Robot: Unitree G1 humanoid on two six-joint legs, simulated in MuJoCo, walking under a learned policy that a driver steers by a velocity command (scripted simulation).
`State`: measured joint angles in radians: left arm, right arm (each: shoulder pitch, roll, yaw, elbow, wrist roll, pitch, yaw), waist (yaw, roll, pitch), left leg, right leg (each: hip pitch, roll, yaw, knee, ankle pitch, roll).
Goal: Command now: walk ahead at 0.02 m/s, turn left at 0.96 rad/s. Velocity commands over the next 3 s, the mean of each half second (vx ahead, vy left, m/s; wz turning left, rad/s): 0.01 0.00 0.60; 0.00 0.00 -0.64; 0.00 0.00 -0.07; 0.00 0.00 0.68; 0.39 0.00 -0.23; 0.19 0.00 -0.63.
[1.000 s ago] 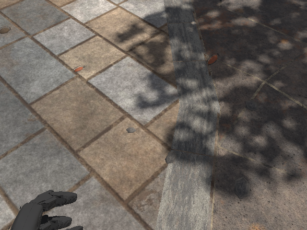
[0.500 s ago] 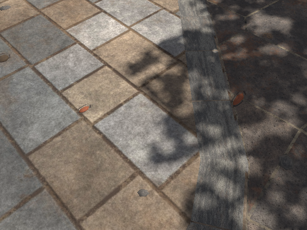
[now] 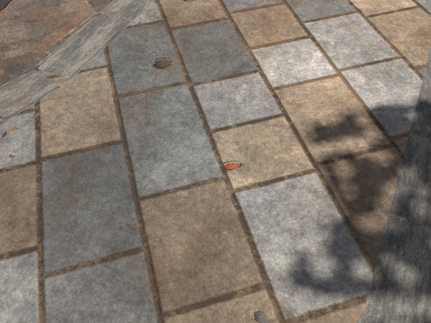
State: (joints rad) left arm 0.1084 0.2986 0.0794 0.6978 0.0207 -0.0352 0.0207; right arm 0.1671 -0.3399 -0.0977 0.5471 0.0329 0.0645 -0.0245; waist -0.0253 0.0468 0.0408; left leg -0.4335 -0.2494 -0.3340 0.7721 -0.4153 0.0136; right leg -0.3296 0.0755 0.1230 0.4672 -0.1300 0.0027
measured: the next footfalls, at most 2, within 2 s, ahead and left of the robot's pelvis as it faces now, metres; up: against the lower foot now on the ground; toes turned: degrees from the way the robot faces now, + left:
left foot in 0.42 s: +0.01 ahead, +0.13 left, +0.00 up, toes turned +19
right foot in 0.90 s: +0.06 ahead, -0.12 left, +0.00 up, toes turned -7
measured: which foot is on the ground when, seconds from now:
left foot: up 0.00-0.40, down 0.42-0.92, up 0.94-1.00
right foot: down 0.00-0.42, up 0.44-0.88, down 0.90-1.00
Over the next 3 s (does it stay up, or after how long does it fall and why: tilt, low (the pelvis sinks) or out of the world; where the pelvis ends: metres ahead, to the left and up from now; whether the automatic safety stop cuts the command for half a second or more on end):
stays up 0.39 0.01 0.00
